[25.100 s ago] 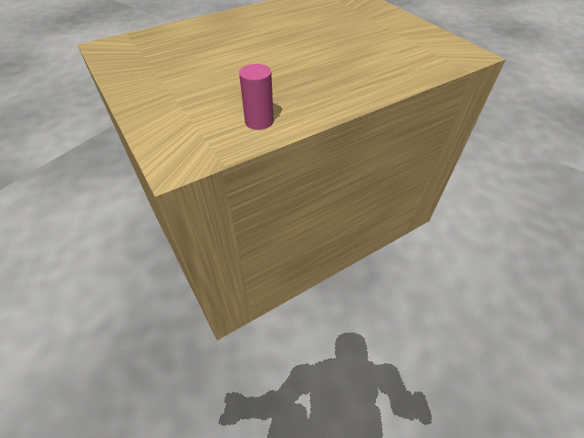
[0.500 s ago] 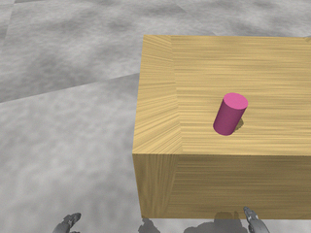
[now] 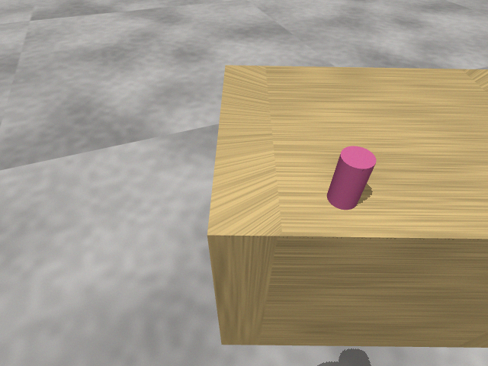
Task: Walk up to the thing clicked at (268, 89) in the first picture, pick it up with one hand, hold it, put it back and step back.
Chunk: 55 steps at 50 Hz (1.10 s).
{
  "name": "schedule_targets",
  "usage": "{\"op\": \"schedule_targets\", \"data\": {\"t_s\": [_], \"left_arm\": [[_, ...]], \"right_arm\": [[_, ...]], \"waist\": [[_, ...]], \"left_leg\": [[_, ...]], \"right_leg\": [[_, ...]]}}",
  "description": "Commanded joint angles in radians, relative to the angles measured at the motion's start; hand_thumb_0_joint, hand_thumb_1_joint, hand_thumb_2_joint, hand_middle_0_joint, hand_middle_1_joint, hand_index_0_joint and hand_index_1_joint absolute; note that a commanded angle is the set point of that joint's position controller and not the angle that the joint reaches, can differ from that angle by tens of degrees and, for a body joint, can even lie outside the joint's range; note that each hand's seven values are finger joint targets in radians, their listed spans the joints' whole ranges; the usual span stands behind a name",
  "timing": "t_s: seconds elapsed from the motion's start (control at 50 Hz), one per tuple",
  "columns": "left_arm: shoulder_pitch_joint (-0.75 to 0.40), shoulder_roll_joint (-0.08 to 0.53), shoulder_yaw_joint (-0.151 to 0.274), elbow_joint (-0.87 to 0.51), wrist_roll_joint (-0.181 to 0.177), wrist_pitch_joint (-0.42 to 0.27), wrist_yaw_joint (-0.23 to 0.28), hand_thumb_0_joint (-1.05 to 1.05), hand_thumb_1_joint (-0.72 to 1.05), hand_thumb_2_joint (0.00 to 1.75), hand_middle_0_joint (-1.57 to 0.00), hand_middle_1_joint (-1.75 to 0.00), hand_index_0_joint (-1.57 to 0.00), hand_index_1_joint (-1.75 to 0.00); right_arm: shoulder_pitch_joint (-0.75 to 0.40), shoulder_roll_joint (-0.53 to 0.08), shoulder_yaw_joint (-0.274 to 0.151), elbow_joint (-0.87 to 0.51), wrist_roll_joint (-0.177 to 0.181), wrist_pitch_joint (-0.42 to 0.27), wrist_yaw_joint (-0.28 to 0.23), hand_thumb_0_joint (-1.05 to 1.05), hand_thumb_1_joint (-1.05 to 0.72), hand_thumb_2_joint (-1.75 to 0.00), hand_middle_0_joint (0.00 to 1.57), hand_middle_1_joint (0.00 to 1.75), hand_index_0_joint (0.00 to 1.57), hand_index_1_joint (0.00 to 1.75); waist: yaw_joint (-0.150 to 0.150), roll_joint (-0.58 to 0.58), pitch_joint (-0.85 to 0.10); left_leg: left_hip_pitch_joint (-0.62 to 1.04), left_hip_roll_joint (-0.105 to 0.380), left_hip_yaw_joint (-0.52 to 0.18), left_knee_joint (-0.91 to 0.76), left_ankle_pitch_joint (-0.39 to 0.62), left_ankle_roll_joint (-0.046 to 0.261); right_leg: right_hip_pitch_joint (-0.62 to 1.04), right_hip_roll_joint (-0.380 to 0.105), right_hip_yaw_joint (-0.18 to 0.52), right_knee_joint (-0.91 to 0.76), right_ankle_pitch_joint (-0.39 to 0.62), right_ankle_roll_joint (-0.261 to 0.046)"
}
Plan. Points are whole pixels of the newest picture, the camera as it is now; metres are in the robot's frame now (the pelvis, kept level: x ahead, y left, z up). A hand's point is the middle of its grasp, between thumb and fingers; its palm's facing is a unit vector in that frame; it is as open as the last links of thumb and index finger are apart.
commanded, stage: home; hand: right
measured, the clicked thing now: (349, 179) +0.47 -0.21 +0.03
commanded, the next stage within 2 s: stand in 1.16 s
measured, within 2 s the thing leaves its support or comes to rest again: neither
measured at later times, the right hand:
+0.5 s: hand out of the picture +0.06 -0.26 -0.15, palm faces -0.07 +0.93 -0.36, open 17.5 cm
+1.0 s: hand out of the picture +0.09 -0.25 -0.15, palm faces -0.06 +0.93 -0.36, open 17.6 cm
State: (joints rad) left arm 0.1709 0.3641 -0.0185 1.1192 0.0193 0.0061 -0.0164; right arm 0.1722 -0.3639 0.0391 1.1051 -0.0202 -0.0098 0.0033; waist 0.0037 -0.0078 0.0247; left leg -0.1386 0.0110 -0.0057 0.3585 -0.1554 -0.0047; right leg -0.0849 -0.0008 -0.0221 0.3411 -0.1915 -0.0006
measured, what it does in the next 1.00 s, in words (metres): stands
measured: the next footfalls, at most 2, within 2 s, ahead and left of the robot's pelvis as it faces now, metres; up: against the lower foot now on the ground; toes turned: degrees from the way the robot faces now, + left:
none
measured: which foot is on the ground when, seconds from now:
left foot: down 0.00-1.00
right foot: down 0.00-1.00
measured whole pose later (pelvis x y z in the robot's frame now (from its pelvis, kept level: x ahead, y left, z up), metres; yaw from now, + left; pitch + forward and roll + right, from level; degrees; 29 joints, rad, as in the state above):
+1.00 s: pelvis +0.02 +0.00 +0.00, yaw +0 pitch -2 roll +0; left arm 0.12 0.35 0.00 1.13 0.01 0.00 -0.01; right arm 0.12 -0.36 0.03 1.12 -0.01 -0.01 0.00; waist 0.01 0.00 0.04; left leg -0.13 0.00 -0.01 0.33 -0.16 0.00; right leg -0.06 -0.01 -0.03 0.30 -0.19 0.01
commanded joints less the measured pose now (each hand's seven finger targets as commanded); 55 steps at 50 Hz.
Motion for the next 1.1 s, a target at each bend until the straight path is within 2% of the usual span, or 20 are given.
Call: {"op": "schedule_targets", "data": {"t_s": [0.0,0.02,0.06,0.12,0.14,0.2,0.24,0.28,0.3,0.36,0.46,0.54,0.58,0.68,0.76,0.86,0.96,0.98,1.06,1.08], "left_arm": [[-0.042,0.213,0.049,-0.048,0.001,-0.023,0.015,0.00,0.90,0.90,-0.20,-0.30,-0.20,-0.30],[-0.038,0.203,0.049,-0.046,0.002,-0.022,0.014,0.00,0.90,0.90,-0.20,-0.30,-0.20,-0.30],[-0.032,0.214,0.055,-0.043,0.002,-0.024,0.015,0.00,0.90,0.90,-0.20,-0.30,-0.20,-0.30],[-0.037,0.207,0.057,-0.042,0.003,-0.024,0.014,0.00,0.90,0.90,-0.20,-0.30,-0.20,-0.30],[-0.032,0.206,0.055,-0.041,0.003,-0.025,0.014,0.00,0.90,0.90,-0.20,-0.30,-0.20,-0.30],[-0.042,0.209,0.059,-0.044,0.003,-0.027,0.016,0.00,0.90,0.90,-0.20,-0.30,-0.20,-0.30],[-0.037,0.206,0.060,-0.042,0.001,-0.025,0.017,0.00,0.90,0.90,-0.20,-0.30,-0.20,-0.30],[-0.031,0.203,0.059,-0.042,0.000,-0.028,0.017,0.00,0.90,0.90,-0.20,-0.30,-0.20,-0.30],[-0.043,0.207,0.060,-0.045,0.000,-0.028,0.017,0.00,0.90,0.90,-0.20,-0.30,-0.20,-0.30],[-0.037,0.205,0.057,-0.041,-0.002,-0.031,0.019,0.00,0.90,0.90,-0.20,-0.30,-0.20,-0.30],[-0.043,0.203,0.057,-0.040,-0.005,-0.029,0.021,0.00,0.90,0.90,-0.20,-0.30,-0.20,-0.30],[-0.054,0.201,0.057,-0.041,-0.005,-0.028,0.020,0.00,0.90,0.90,-0.20,-0.30,-0.20,-0.30],[-0.044,0.198,0.055,-0.039,-0.006,-0.027,0.020,0.00,0.90,0.90,-0.20,-0.30,-0.20,-0.30],[-0.059,0.195,0.054,-0.041,-0.005,-0.027,0.020,0.00,0.90,0.90,-0.20,-0.30,-0.20,-0.30],[-0.067,0.195,0.056,-0.039,-0.004,-0.027,0.021,0.00,0.90,0.90,-0.20,-0.30,-0.20,-0.30],[-0.080,0.194,0.058,-0.047,-0.007,-0.028,0.023,0.00,0.90,0.90,-0.20,-0.30,-0.20,-0.30],[-0.082,0.192,0.057,-0.044,-0.006,-0.026,0.024,0.00,0.90,0.90,-0.20,-0.30,-0.20,-0.30],[-0.080,0.188,0.056,-0.045,-0.006,-0.025,0.024,0.00,0.90,0.90,-0.20,-0.30,-0.20,-0.30],[-0.082,0.195,0.058,-0.046,-0.004,-0.026,0.025,0.00,0.90,0.90,-0.20,-0.30,-0.20,-0.30],[-0.079,0.190,0.058,-0.042,-0.005,-0.024,0.024,0.00,0.90,0.90,-0.20,-0.30,-0.20,-0.30]], "right_arm": [[-0.055,-0.229,-0.049,-0.049,0.005,-0.026,-0.017,0.00,0.58,-0.04,0.05,0.05,0.05,0.05],[-0.056,-0.242,-0.053,-0.048,0.003,-0.025,-0.017,0.00,0.58,-0.03,0.05,0.05,0.05,0.05],[-0.059,-0.229,-0.054,-0.048,0.004,-0.022,-0.015,0.00,0.58,-0.03,0.05,0.05,0.05,0.05],[-0.060,-0.228,-0.057,-0.051,0.003,-0.021,-0.016,0.00,0.58,-0.03,0.05,0.05,0.05,0.05],[-0.059,-0.224,-0.056,-0.052,0.004,-0.023,-0.015,0.00,0.57,-0.04,0.05,0.05,0.05,0.05],[-0.044,-0.209,-0.052,-0.048,0.003,-0.021,-0.014,0.00,0.58,-0.04,0.05,0.05,0.05,0.05],[-0.055,-0.218,-0.056,-0.053,0.003,-0.020,-0.016,0.00,0.59,-0.03,0.05,0.04,0.05,0.04],[-0.061,-0.213,-0.055,-0.053,0.006,-0.021,-0.015,0.00,0.58,-0.03,0.05,0.05,0.05,0.05],[-0.049,-0.207,-0.053,-0.052,0.006,-0.021,-0.015,0.00,0.59,-0.03,0.05,0.04,0.05,0.04],[-0.059,-0.210,-0.053,-0.050,0.009,-0.022,-0.016,0.00,0.57,-0.04,0.05,0.05,0.05,0.05],[-0.060,-0.214,-0.051,-0.044,0.009,-0.021,-0.018,0.00,0.58,-0.03,0.05,0.05,0.05,0.05],[-0.059,-0.211,-0.046,-0.042,0.010,-0.023,-0.019,0.00,0.59,-0.03,0.05,0.04,0.05,0.04],[-0.070,-0.220,-0.048,-0.044,0.009,-0.025,-0.021,0.00,0.59,-0.03,0.05,0.04,0.05,0.04],[-0.077,-0.222,-0.050,-0.041,0.009,-0.025,-0.022,0.00,0.59,-0.03,0.05,0.04,0.05,0.04],[-0.079,-0.215,-0.051,-0.039,0.009,-0.023,-0.022,0.00,0.59,-0.03,0.05,0.04,0.05,0.04],[-0.081,-0.215,-0.055,-0.040,0.010,-0.029,-0.023,0.00,0.58,-0.03,0.05,0.05,0.05,0.05],[-0.083,-0.210,-0.054,-0.035,0.010,-0.027,-0.023,0.00,0.59,-0.03,0.05,0.04,0.05,0.04],[-0.087,-0.213,-0.057,-0.034,0.010,-0.026,-0.024,0.00,0.59,-0.03,0.05,0.04,0.05,0.04],[-0.087,-0.207,-0.057,-0.035,0.009,-0.026,-0.023,0.00,0.58,-0.03,0.05,0.05,0.05,0.05],[-0.088,-0.208,-0.056,-0.033,0.009,-0.026,-0.023,0.00,0.59,-0.03,0.05,0.04,0.05,0.04]], "waist": [[-0.004,0.023,0.035],[-0.003,0.046,0.048],[-0.001,0.007,0.039],[-0.001,0.018,0.041],[-0.001,0.003,0.028],[-0.012,0.006,0.033],[-0.006,0.017,0.026],[0.000,0.005,0.013],[-0.008,-0.009,0.008],[-0.006,0.002,-0.011],[-0.005,0.015,-0.009],[-0.003,0.019,-0.011],[0.002,0.024,-0.032],[0.002,0.024,-0.032],[0.001,0.012,-0.018],[0.001,0.016,-0.062],[-0.002,0.016,-0.046],[0.000,0.015,-0.036],[-0.004,0.013,-0.040],[-0.002,0.025,-0.025]], "left_leg": [[-0.029,0.106,-0.130,-0.107,-0.103,0.030],[-0.059,0.110,-0.140,-0.120,-0.159,0.033],[-0.040,0.105,-0.135,-0.105,-0.155,0.035],[-0.066,0.102,-0.137,-0.108,-0.176,0.035],[-0.047,0.102,-0.133,-0.098,-0.140,0.035],[-0.051,0.100,-0.131,-0.096,-0.135,0.033],[-0.063,0.102,-0.136,-0.098,-0.148,0.034],[-0.040,0.101,-0.131,-0.078,-0.093,0.036],[-0.034,0.099,-0.126,-0.077,-0.066,0.032],[-0.005,0.103,-0.125,-0.061,0.003,0.034],[-0.009,0.106,-0.122,-0.066,0.008,0.032],[-0.023,0.110,-0.120,-0.078,0.049,0.030],[0.007,0.116,-0.118,-0.064,0.103,0.032],[0.012,0.118,-0.118,-0.065,0.116,0.031],[0.006,0.115,-0.121,-0.079,0.087,0.032],[0.031,0.121,-0.115,-0.060,0.220,0.028],[0.031,0.121,-0.114,-0.073,0.184,0.029],[0.033,0.117,-0.115,-0.080,0.153,0.025],[0.027,0.118,-0.116,-0.081,0.163,0.027],[0.013,0.113,-0.113,-0.089,0.123,0.027]], "right_leg": [[-0.080,-0.099,0.111,-0.090,-0.062,-0.027],[-0.075,-0.094,0.106,-0.089,-0.074,-0.024],[-0.091,-0.099,0.117,-0.102,-0.107,-0.027],[-0.081,-0.097,0.116,-0.102,-0.114,-0.028],[-0.083,-0.105,0.124,-0.108,-0.105,-0.030],[-0.091,-0.102,0.120,-0.105,-0.101,-0.026],[-0.079,-0.102,0.118,-0.101,-0.102,-0.026],[-0.074,-0.112,0.125,-0.108,-0.082,-0.028],[-0.075,-0.114,0.127,-0.110,-0.075,-0.028],[-0.058,-0.117,0.121,-0.106,0.006,-0.026],[-0.041,-0.117,0.116,-0.105,0.014,-0.026],[-0.015,-0.117,0.109,-0.087,0.055,-0.023],[-0.011,-0.121,0.108,-0.084,0.093,-0.021],[-0.002,-0.124,0.101,-0.088,0.105,-0.018],[-0.010,-0.123,0.100,-0.093,0.079,-0.017],[0.035,-0.130,0.094,-0.074,0.179,-0.018],[0.023,-0.130,0.092,-0.080,0.143,-0.015],[-0.002,-0.125,0.090,-0.088,0.108,-0.014],[0.017,-0.129,0.092,-0.088,0.123,-0.016],[0.012,-0.127,0.091,-0.091,0.102,-0.016]]}}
